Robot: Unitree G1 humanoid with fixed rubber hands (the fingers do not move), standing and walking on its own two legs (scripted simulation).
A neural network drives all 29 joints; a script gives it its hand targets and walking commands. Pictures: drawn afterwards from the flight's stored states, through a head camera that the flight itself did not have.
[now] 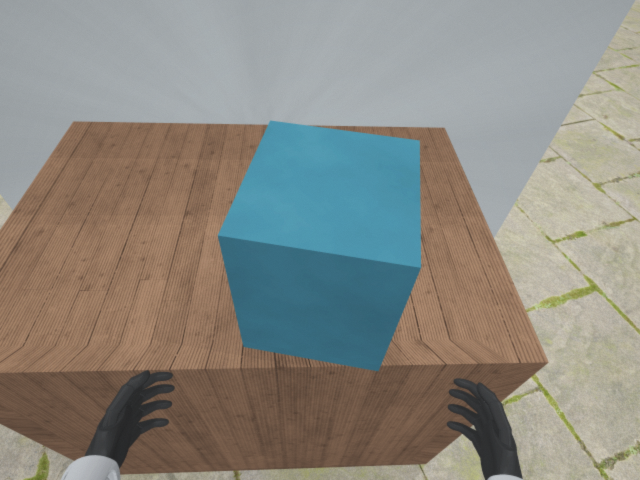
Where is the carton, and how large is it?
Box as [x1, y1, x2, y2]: [218, 121, 420, 370]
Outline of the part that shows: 270,121 218,234 243,346 378,370 420,268 419,140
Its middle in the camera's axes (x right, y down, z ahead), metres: +0.01 +0.02 +0.54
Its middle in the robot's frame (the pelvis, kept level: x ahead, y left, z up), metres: +0.39 +0.02 +0.06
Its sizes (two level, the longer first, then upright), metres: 0.210 0.200 0.250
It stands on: a pedestal, 0.72 m high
